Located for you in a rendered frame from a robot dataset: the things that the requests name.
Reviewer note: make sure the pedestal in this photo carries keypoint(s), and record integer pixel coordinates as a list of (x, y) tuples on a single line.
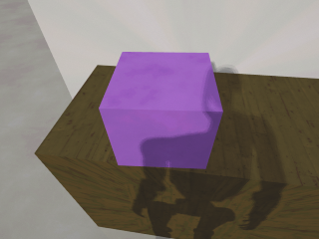
[(261, 180)]

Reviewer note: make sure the carton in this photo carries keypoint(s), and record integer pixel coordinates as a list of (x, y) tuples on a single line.
[(162, 109)]

